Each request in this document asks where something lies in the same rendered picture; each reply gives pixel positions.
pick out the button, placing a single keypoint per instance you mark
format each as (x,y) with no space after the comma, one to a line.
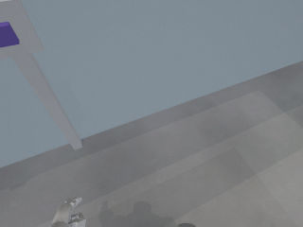
(7,35)

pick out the robot left hand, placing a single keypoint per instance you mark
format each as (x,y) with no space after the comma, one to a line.
(64,213)

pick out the panel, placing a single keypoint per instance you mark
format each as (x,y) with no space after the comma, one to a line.
(13,11)

